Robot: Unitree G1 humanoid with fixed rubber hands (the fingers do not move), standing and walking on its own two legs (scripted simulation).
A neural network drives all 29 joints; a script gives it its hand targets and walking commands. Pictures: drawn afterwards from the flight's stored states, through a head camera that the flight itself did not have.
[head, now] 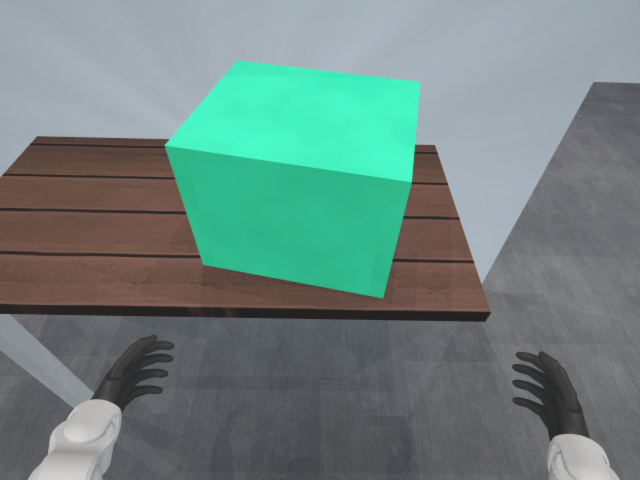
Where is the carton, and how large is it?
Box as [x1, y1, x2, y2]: [165, 60, 419, 297]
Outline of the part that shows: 237,60 165,144 165,148 203,264 382,297 411,182 419,82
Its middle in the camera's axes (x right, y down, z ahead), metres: -0.02 -0.11 +0.66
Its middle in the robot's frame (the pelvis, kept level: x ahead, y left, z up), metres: +0.56 +0.05 +0.06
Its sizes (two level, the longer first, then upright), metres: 0.316 0.265 0.245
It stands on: a table, 0.70 m high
